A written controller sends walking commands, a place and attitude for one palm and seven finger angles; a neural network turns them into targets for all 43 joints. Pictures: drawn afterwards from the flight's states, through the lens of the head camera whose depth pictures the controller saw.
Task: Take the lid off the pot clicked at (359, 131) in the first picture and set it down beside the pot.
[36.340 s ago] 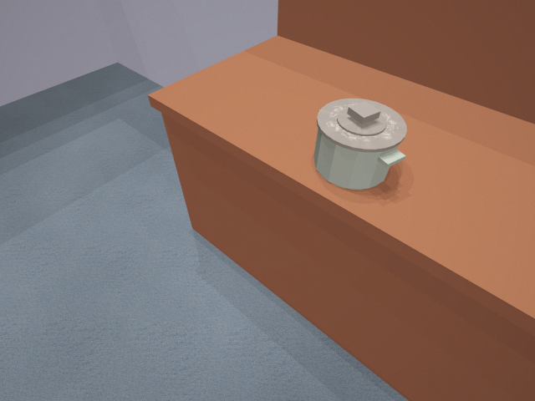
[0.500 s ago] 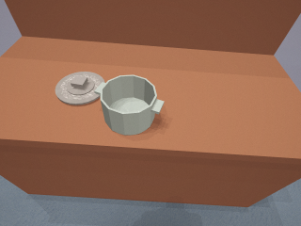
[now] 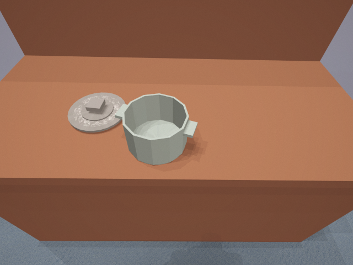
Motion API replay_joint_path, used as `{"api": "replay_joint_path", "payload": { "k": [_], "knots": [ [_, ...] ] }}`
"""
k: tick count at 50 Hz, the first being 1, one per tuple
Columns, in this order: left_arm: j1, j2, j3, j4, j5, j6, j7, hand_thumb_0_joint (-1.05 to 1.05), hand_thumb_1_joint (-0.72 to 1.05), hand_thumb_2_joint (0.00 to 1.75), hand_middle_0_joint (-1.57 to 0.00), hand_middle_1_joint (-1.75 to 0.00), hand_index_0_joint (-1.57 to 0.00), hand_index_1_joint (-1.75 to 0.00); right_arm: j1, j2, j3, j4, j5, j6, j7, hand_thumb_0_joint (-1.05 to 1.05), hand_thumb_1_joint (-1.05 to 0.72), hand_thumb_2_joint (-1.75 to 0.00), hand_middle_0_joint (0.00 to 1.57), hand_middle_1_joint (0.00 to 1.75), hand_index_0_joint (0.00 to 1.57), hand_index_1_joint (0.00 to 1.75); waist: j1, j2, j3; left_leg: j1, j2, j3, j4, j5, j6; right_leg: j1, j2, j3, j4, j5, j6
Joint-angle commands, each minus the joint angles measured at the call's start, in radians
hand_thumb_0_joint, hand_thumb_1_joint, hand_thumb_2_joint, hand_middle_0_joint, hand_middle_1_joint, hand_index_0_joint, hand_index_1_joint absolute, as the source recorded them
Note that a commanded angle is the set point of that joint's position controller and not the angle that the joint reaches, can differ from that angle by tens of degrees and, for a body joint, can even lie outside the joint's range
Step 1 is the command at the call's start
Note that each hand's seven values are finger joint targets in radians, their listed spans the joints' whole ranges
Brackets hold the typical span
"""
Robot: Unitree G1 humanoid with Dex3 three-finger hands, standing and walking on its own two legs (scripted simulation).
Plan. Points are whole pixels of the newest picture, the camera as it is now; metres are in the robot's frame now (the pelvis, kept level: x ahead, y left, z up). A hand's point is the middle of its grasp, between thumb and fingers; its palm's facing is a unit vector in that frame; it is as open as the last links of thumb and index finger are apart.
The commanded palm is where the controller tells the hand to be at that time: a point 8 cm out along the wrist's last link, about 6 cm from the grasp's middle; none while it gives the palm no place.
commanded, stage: come to a stop and stand still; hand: left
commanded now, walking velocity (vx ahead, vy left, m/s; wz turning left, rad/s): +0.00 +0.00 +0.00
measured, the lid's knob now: (95, 105) +0.59 +0.31 -0.01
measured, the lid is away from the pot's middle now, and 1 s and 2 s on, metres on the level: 0.24 0.24 0.24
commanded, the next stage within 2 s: look again from close up in 0.06 s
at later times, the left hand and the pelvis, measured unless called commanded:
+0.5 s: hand out of the picture +0.00 +0.13 -0.17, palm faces +0.01 -0.98 -0.19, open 7.4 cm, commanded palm none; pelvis +0.00 -0.04 +0.01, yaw +0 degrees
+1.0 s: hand out of the picture -0.01 +0.12 -0.17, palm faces +0.01 -0.98 -0.18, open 7.4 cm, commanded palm none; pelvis -0.01 -0.05 +0.01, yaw +0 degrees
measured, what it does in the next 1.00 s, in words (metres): stands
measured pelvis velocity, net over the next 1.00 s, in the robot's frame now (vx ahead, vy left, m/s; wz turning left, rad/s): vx -0.01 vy -0.05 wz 0.00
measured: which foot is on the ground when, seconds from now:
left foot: down 0.00-1.00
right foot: down 0.00-1.00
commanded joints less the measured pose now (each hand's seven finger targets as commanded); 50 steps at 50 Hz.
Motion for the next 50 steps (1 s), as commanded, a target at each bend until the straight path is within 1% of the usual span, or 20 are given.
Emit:
{"api": "replay_joint_path", "payload": {
  "k": [1, 2, 3, 5, 7, 8, 11, 13, 16, 18, 21, 23, 26, 28, 37, 39, 42, 44, 48, 50],
  "knots": [
    [0.083, 0.096, 0.017, -0.028, 0.0, -0.018, 0.008, 0.0, 0.9, 0.9, -0.2, -0.3, -0.2, -0.3, 0.029, -0.111, -0.021, -0.039, 0.007, -0.013, 0.001, 0.0, -0.9, -0.9, 0.2, 0.3, 0.2, 0.3, 0.005, 0.016, 0.017, 0.034, 0.126, -0.138, -0.131, 0.323, -0.022, -0.031, 0.006, -0.011, -0.05, 0.222, -0.059],
    [0.084, 0.096, 0.017, -0.028, -0.001, -0.019, 0.008, 0.0, 0.9, 0.9, -0.2, -0.3, -0.2, -0.3, 0.028, -0.111, -0.021, -0.036, 0.007, -0.013, 0.001, 0.0, -0.9, -0.9, 0.2, 0.3, 0.2, 0.3, 0.005, 0.026, 0.009, 0.045, 0.125, -0.134, -0.13, 0.323, -0.023, -0.031, 0.005, -0.005, -0.053, 0.23, -0.059],
    [0.081, 0.103, 0.02, -0.03, 0.0, -0.019, 0.006, 0.0, 0.9, 0.9, -0.2, -0.3, -0.2, -0.3, 0.026, -0.111, -0.023, -0.038, 0.008, -0.013, 0.001, 0.0, -0.9, -0.9, 0.2, 0.3, 0.2, 0.3, 0.006, 0.006, 0.009, 0.045, 0.128, -0.134, -0.129, 0.324, -0.02, -0.026, 0.007, -0.016, -0.055, 0.235, -0.057],
    [0.08, 0.099, 0.018, -0.029, 0.001, -0.02, 0.008, 0.0, 0.9, 0.9, -0.2, -0.3, -0.2, -0.3, 0.017, -0.113, -0.024, -0.033, 0.009, -0.012, 0.001, 0.0, -0.9, -0.9, 0.2, 0.3, 0.2, 0.3, 0.003, 0.008, 0.013, 0.049, 0.126, -0.125, -0.121, 0.33, -0.024, -0.031, 0.002, -0.007, -0.059, 0.255, -0.053],
    [0.083, 0.098, 0.017, -0.025, 0.001, -0.021, 0.007, 0.0, 0.9, 0.9, -0.2, -0.3, -0.2, -0.3, 0.017, -0.107, -0.025, -0.028, 0.01, -0.013, 0.001, 0.0, -0.9, -0.9, 0.2, 0.3, 0.2, 0.3, 0.001, 0.025, 0.01, 0.057, 0.125, -0.118, -0.122, 0.331, -0.026, -0.028, 0.002, -0.005, -0.065, 0.266, -0.051],
    [0.084, 0.103, 0.019, -0.025, 0.0, -0.021, 0.006, 0.0, 0.9, 0.9, -0.2, -0.3, -0.2, -0.3, 0.011, -0.108, -0.026, -0.025, 0.012, -0.013, 0.001, 0.0, -0.9, -0.9, 0.2, 0.3, 0.2, 0.3, 0.005, 0.008, 0.015, 0.052, 0.125, -0.118, -0.121, 0.316, -0.024, -0.025, 0.004, -0.008, -0.071, 0.265, -0.051],
    [0.088, 0.097, 0.016, -0.018, 0.001, -0.025, 0.007, 0.0, 0.9, 0.9, -0.2, -0.3, -0.2, -0.3, 0.008, -0.103, -0.027, -0.018, 0.013, -0.013, 0.0, 0.0, -0.9, -0.9, 0.2, 0.3, 0.2, 0.3, -0.001, 0.014, 0.004, 0.068, 0.124, -0.11, -0.112, 0.329, -0.028, -0.026, -0.002, 0.003, -0.075, 0.299, -0.05],
    [0.091, 0.1, 0.016, -0.016, 0.0, -0.027, 0.006, 0.0, 0.9, 0.9, -0.2, -0.3, -0.2, -0.3, 0.007, -0.097, -0.029, -0.009, 0.014, -0.012, 0.0, 0.0, -0.9, -0.9, 0.2, 0.3, 0.2, 0.3, 0.0, -0.006, 0.0, 0.072, 0.126, -0.104, -0.109, 0.318, -0.029, -0.019, -0.003, 0.003, -0.083, 0.315, -0.053],
    [0.09, 0.093, 0.014, -0.01, 0.001, -0.027, 0.006, 0.0, 0.9, 0.9, -0.2, -0.3, -0.2, -0.3, 0.003, -0.092, -0.027, 0.001, 0.014, -0.01, 0.0, 0.0, -0.9, -0.9, 0.2, 0.3, 0.2, 0.3, 0.0, 0.013, 0.015, 0.067, 0.124, -0.102, -0.115, 0.288, -0.034, -0.031, -0.005, 0.011, -0.093, 0.296, -0.054],
    [0.094, 0.096, 0.013, -0.008, 0.0, -0.029, 0.005, 0.0, 0.9, 0.9, -0.2, -0.3, -0.2, -0.3, 0.002, -0.086, -0.029, 0.008, 0.015, -0.009, 0.0, 0.0, -0.9, -0.9, 0.2, 0.3, 0.2, 0.3, 0.0, -0.02, 0.013, 0.072, 0.127, -0.101, -0.114, 0.277, -0.033, -0.027, -0.003, 0.01, -0.102, 0.3, -0.055],
    [0.091, 0.091, 0.012, -0.004, 0.001, -0.029, 0.006, 0.0, 0.9, 0.9, -0.2, -0.3, -0.2, -0.3, 0.006, -0.084, -0.027, 0.019, 0.014, -0.008, 0.0, 0.0, -0.9, -0.9, 0.2, 0.3, 0.2, 0.3, -0.003, -0.002, 0.015, 0.072, 0.127, -0.097, -0.119, 0.27, -0.039, -0.031, -0.006, 0.018, -0.107, 0.298, -0.057],
    [0.091, 0.095, 0.013, -0.005, 0.0, -0.029, 0.005, 0.0, 0.9, 0.9, -0.2, -0.3, -0.2, -0.3, 0.006, -0.078, -0.026, 0.024, 0.015, -0.007, 0.0, 0.0, -0.9, -0.9, 0.2, 0.3, 0.2, 0.3, 0.0, -0.017, 0.024, 0.064, 0.129, -0.094, -0.122, 0.26, -0.04, -0.027, -0.003, 0.013, -0.113, 0.295, -0.059],
    [0.094, 0.087, 0.01, 0.002, 0.001, -0.028, 0.005, 0.0, 0.9, 0.9, -0.2, -0.3, -0.2, -0.3, 0.003, -0.077, -0.024, 0.031, 0.014, -0.005, 0.002, 0.0, -0.9, -0.9, 0.2, 0.3, 0.2, 0.3, 0.0, -0.01, 0.042, 0.06, 0.127, -0.092, -0.127, 0.229, -0.043, -0.044, -0.006, 0.021, -0.125, 0.264, -0.057],
    [0.093, 0.09, 0.011, 0.001, 0.0, -0.028, 0.004, 0.0, 0.9, 0.9, -0.2, -0.3, -0.2, -0.3, 0.006, -0.069, -0.024, 0.038, 0.014, -0.004, 0.002, 0.0, -0.9, -0.9, 0.2, 0.3, 0.2, 0.3, 0.001, -0.032, 0.051, 0.053, 0.129, -0.09, -0.133, 0.206, -0.042, -0.045, -0.002, 0.02, -0.134, 0.246, -0.06],
    [0.089, 0.085, 0.01, 0.003, -0.001, -0.028, 0.003, 0.0, 0.9, 0.9, -0.2, -0.3, -0.2, -0.3, 0.03, -0.062, -0.02, 0.058, 0.014, -0.006, 0.002, 0.0, -0.9, -0.9, 0.2, 0.3, 0.2, 0.3, -0.002, 0.007, 0.037, 0.05, 0.131, -0.085, -0.138, 0.208, -0.049, -0.038, 0.001, 0.025, -0.138, 0.228, -0.063],
    [0.096, 0.085, 0.011, 0.003, -0.001, -0.027, 0.003, 0.0, 0.9, 0.9, -0.2, -0.3, -0.2, -0.3, 0.028, -0.061, -0.02, 0.06, 0.015, -0.007, 0.002, 0.0, -0.9, -0.9, 0.2, 0.3, 0.2, 0.3, 0.004, 0.009, 0.047, 0.038, 0.13, -0.089, -0.138, 0.203, -0.047, -0.037, 0.002, 0.023, -0.14, 0.219, -0.063],
    [0.098, 0.077, 0.01, 0.008, -0.002, -0.03, 0.003, 0.0, 0.9, 0.9, -0.2, -0.3, -0.2, -0.3, 0.042, -0.057, -0.019, 0.066, 0.015, -0.01, 0.001, 0.0, -0.9, -0.9, 0.2, 0.3, 0.2, 0.3, 0.001, 0.001, 0.028, 0.056, 0.135, -0.089, -0.137, 0.231, -0.046, -0.031, 0.003, 0.023, -0.135, 0.247, -0.064],
    [0.096, 0.076, 0.011, 0.008, -0.002, -0.029, 0.004, 0.0, 0.9, 0.9, -0.2, -0.3, -0.2, -0.3, 0.042, -0.056, -0.02, 0.069, 0.016, -0.01, 0.0, 0.0, -0.9, -0.9, 0.2, 0.3, 0.2, 0.3, 0.003, -0.012, 0.043, 0.043, 0.135, -0.089, -0.137, 0.23, -0.046, -0.03, 0.004, 0.02, -0.135, 0.249, -0.063],
    [0.104, 0.07, 0.01, 0.011, -0.003, -0.027, 0.003, 0.0, 0.9, 0.9, -0.2, -0.3, -0.2, -0.3, 0.05, -0.043, -0.017, 0.078, 0.017, -0.009, -0.001, 0.0, -0.9, -0.9, 0.2, 0.3, 0.2, 0.3, 0.006, -0.009, 0.067, 0.028, 0.138, -0.092, -0.151, 0.201, -0.043, -0.037, 0.009, 0.014, -0.145, 0.204, -0.064],
    [0.105, 0.067, 0.01, 0.013, -0.001, -0.026, 0.004, 0.0, 0.9, 0.9, -0.2, -0.3, -0.2, -0.3, 0.056, -0.045, -0.017, 0.078, 0.017, -0.01, 0.0, 0.0, -0.9, -0.9, 0.2, 0.3, 0.2, 0.3, 0.004, 0.005, 0.061, 0.024, 0.133, -0.093, -0.148, 0.191, -0.044, -0.038, 0.006, 0.016, -0.144, 0.188, -0.062]
  ]
}}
